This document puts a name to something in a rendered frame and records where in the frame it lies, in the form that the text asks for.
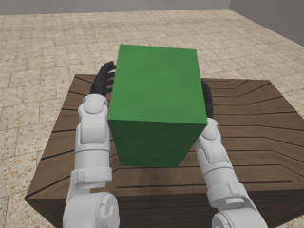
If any left robot hand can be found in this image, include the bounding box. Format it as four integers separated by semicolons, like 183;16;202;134
89;61;116;96

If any pedestal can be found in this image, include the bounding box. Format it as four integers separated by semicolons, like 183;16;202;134
24;74;304;228

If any carton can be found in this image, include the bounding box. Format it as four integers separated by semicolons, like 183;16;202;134
107;44;208;168

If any robot left forearm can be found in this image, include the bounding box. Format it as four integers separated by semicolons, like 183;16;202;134
63;93;112;228

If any robot right forearm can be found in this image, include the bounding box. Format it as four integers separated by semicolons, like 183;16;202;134
193;118;268;228

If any left robot upper arm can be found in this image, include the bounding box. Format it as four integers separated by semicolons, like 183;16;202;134
63;192;120;228

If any right robot hand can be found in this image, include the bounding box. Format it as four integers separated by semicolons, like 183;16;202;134
200;79;214;119

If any right robot upper arm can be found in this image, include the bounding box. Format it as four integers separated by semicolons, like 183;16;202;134
212;208;268;228

